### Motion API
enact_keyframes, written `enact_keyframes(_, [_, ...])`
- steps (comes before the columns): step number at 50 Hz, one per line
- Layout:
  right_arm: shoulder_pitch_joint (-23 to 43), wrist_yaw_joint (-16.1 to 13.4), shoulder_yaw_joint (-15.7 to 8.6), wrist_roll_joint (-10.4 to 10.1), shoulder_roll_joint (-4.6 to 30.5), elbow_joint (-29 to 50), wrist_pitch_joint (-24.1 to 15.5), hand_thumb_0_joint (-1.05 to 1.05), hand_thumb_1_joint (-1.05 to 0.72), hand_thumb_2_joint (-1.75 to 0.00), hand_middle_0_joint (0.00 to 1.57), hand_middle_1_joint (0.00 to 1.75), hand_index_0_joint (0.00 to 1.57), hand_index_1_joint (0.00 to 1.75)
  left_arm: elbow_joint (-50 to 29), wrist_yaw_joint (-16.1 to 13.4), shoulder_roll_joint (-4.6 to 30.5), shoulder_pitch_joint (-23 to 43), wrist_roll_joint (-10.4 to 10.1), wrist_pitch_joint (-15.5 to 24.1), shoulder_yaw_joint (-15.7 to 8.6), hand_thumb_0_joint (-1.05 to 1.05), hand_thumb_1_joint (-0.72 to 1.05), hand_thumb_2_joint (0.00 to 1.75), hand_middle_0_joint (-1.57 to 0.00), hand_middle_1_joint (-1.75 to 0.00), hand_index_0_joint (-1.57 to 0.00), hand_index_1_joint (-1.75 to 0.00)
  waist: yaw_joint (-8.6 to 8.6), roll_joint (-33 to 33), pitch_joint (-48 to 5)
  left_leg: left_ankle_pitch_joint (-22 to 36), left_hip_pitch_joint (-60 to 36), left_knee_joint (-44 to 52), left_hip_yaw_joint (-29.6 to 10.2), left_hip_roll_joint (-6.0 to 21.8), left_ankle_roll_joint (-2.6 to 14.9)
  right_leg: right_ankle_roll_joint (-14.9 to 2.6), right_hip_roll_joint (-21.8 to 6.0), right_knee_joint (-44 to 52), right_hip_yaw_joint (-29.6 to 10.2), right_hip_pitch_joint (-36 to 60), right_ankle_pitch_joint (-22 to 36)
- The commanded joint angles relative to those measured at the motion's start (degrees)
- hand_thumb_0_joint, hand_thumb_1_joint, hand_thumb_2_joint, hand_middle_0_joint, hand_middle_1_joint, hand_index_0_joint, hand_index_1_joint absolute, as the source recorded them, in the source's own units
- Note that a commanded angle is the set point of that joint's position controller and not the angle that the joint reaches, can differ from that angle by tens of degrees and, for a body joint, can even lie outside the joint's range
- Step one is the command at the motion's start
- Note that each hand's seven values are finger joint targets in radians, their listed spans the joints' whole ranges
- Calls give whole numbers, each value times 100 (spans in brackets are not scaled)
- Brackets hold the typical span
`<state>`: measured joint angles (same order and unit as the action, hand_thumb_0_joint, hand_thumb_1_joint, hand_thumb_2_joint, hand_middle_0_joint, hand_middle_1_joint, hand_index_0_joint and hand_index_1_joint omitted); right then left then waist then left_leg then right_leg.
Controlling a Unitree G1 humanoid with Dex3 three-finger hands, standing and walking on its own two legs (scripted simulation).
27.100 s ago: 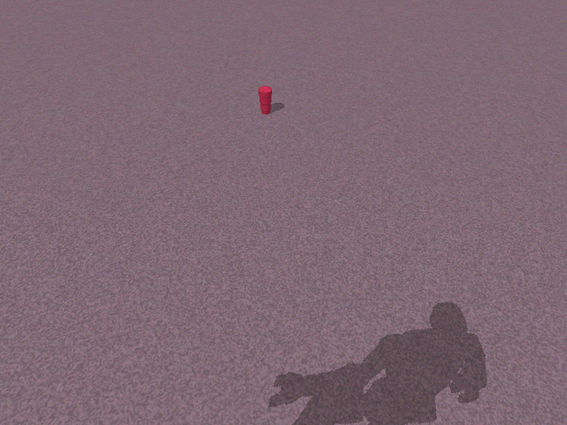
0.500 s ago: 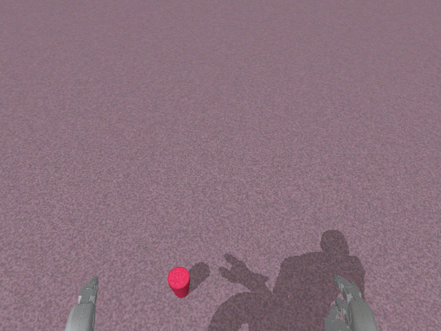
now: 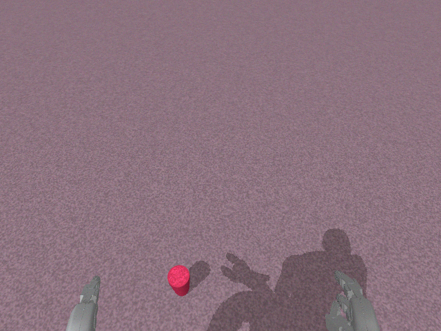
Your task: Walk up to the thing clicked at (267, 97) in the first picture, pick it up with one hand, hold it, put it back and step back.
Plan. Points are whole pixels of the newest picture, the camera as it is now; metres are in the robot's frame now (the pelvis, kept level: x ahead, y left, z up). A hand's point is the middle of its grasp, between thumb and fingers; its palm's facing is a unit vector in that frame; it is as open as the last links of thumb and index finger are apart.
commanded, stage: home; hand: left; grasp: from the side
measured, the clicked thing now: (180, 282) +0.43 +0.15 -0.64
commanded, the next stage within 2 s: stand in 0.68 s
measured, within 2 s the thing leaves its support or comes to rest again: neither
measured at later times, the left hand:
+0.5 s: hand (118, 323) +0.17 +0.18 -0.06, palm faces +0.10 -0.96 -0.27, open 17.2 cm
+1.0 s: hand (117, 324) +0.17 +0.19 -0.06, palm faces +0.11 -0.96 -0.28, open 14.8 cm
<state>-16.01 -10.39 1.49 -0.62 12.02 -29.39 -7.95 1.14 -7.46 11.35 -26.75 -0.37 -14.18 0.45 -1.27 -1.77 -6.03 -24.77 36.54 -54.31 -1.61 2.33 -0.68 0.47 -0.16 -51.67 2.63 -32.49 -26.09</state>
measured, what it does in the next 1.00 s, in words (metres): stands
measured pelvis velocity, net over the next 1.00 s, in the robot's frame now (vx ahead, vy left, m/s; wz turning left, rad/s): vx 0.01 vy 0.00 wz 0.00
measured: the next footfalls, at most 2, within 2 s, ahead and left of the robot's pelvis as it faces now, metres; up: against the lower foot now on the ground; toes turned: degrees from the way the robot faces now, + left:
none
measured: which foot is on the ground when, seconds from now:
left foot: down 0.00-1.00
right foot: down 0.00-1.00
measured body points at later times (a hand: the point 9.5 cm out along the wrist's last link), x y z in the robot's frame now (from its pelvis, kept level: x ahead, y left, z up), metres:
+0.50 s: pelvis +0.01 +0.00 +0.00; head +0.02 +0.01 +0.45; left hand +0.16 +0.23 -0.04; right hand +0.16 -0.24 -0.07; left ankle +0.03 +0.12 -0.69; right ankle +0.00 -0.13 -0.69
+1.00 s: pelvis +0.01 +0.00 +0.00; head +0.03 +0.01 +0.45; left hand +0.16 +0.24 -0.04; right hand +0.17 -0.24 -0.07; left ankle +0.03 +0.12 -0.69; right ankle +0.00 -0.13 -0.69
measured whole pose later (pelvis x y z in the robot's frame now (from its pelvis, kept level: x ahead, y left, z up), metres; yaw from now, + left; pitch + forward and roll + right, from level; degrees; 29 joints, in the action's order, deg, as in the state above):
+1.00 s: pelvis +0.01 +0.00 +0.00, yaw +0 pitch +7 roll -2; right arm -16.1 -10.2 1.5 -0.5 11.8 -29.6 -7.8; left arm 1.5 -7.7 11.3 -26.4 -0.3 -13.9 0.5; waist -1.0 -1.6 -5.8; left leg -25.2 36.1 -54.0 -1.3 2.1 -0.3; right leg 0.8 -0.4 -51.1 2.3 -32.0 -26.3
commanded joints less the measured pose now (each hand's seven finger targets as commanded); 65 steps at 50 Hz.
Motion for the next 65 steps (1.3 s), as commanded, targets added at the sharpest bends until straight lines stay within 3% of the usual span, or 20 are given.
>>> enact_keyframes(1, [367,-87,-285,28,676,888,-307,0,-90,-90,20,30,20,30,-1042,-59,582,151,23,272,-315,0,-51,9,-5,-7,-6,-7,-20,43,-554,982,-665,854,133,-155,106,-62,143,894,70,136,1030])
enact_keyframes(7, [440,-77,-266,23,676,882,-312,0,-90,-90,20,30,20,30,-1018,-60,554,243,14,272,-257,0,-52,8,-5,-7,-6,-6,-17,-30,-252,670,-609,973,129,-151,88,-75,144,967,84,-11,701])
enact_keyframes(12, [409,-80,-272,29,657,914,-312,0,-90,-90,20,30,20,30,-1055,-58,628,91,16,267,-355,0,-51,9,-5,-7,-6,-7,51,5,-482,983,-656,891,136,-168,99,-66,137,920,85,144,1020])
enact_keyframes(15, [358,-82,-271,40,639,877,-316,0,-90,-90,20,30,20,30,-1107,-52,558,153,22,281,-288,0,-51,8,-5,-7,-6,-7,-14,1,-651,1161,-737,827,144,-161,103,-57,135,881,63,226,1228])
enact_keyframes(21, [383,-79,-268,37,649,868,-295,0,-90,-90,20,30,20,30,-1096,-60,549,247,11,284,-282,0,-52,8,-5,-7,-6,-6,-9,-56,-417,923,-676,917,123,-151,91,-72,135,914,86,109,964])
enact_keyframes(22, [358,-88,-285,40,660,877,-303,0,-90,-90,20,30,20,30,-1105,-61,584,185,19,277,-334,0,-52,8,-5,-7,-6,-7,0,-33,-644,1099,-790,885,112,-140,90,-72,146,881,93,192,1115])
enact_keyframes(31, [382,-67,-284,39,676,895,-285,0,-90,-90,20,30,20,30,-1097,-63,511,253,16,285,-218,0,-53,8,-5,-7,-6,-6,-24,57,-497,966,-710,936,105,-135,94,-79,149,915,101,138,992])
enact_keyframes(32, [355,-69,-287,35,667,881,-294,0,-90,-90,20,30,20,30,-1062,-72,593,224,21,271,-318,0,-51,8,-5,-7,-6,-7,5,-1,-496,986,-714,937,101,-134,91,-78,148,881,108,137,1003])
enact_keyframes(39, [390,-71,-288,36,673,892,-302,0,-90,-90,20,30,20,30,-1006,-76,578,181,25,280,-306,0,-52,8,-5,-7,-6,-6,30,44,-457,900,-659,958,103,-138,90,-90,149,901,116,139,902])
enact_keyframes(42, [388,-61,-269,38,649,919,-306,0,-90,-90,20,30,20,30,-1108,-68,516,252,16,304,-240,0,-28,32,-20,-30,-20,-30,1,-30,-483,774,-692,985,112,-142,85,-90,143,907,99,110,811])
enact_keyframes(45, [400,-57,-286,37,675,904,-305,0,-90,-90,20,30,20,30,-1160,-76,619,263,13,322,-336,0,-4,56,-20,-30,-20,-30,39,-104,-503,803,-672,995,77,-138,77,-100,147,890,119,93,816])
enact_keyframes(49, [438,-58,-257,33,653,913,-311,0,-90,-90,20,30,20,30,-1116,-73,570,259,16,337,-273,0,28,88,-20,-30,-20,-30,23,-23,-399,756,-648,976,109,-147,86,-90,135,931,98,62,773])
enact_keyframes(51, [387,-69,-279,38,657,902,-315,0,-90,-90,20,30,20,30,-1147,-92,624,239,25,330,-347,0,44,90,-20,-30,-20,-30,41,44,-617,891,-716,921,114,-150,101,-78,126,909,88,204,914])
enact_keyframes(55, [360,-87,-282,40,650,874,-302,0,-90,-90,20,30,20,30,-1022,-89,520,156,25,310,-250,0,76,90,-20,-30,-20,-30,1,69,-512,1181,-712,859,137,-146,94,-65,127,863,97,186,1222])
enact_keyframes(56, [596,255,-496,684,1433,-347,90,0,-90,-90,20,30,20,30,989,182,1350,1120,601,915,-552,0,84,90,-20,-30,-20,-30,237,416,192,1999,-859,1082,-222,26,305,-351,-422,1050,-398,996,1462])
enact_keyframes(57, [522,464,-556,753,1388,-527,252,0,-90,-90,20,30,20,30,1461,319,1465,882,626,1143,-612,0,90,90,-20,-30,-20,-30,240,578,-66,1771,-1036,1003,-67,17,446,-491,-543,1129,-603,1089,1559])
enact_keyframes(59, [635,651,-585,577,1386,-590,359,0,-90,-90,20,30,20,30,1862,469,1539,902,502,1405,-508,0,90,90,-20,-30,-20,-30,199,386,-99,1688,-1250,1113,-219,0,500,-564,-559,1243,-781,1086,1506])
enact_keyframes(61, [578,828,-566,418,1380,-818,358,0,-90,-90,20,30,20,30,2293,547,1489,1220,377,1491,-477,0,90,90,-20,-30,-20,-30,218,259,-27,1413,-1457,1393,-247,-15,459,-478,-558,1328,-753,1054,1291])
enact_keyframes(63, [743,912,-604,345,1319,-976,395,0,-90,-90,20,30,20,30,2735,562,1566,1316,325,1547,-465,0,90,90,-20,-30,-20,-30,202,464,-42,1506,-1686,1424,-187,-57,409,-433,-619,1619,-782,1117,1476])
enact_keyframes(65, [738,933,-604,364,1371,-1224,428,0,-90,-90,20,30,20,30,3137,556,1589,1478,299,1593,-467,0,90,90,-20,-30,-20,-30,188,213,22,1711,-1833,1656,-263,-10,418,-350,-573,1644,-685,1268,1708])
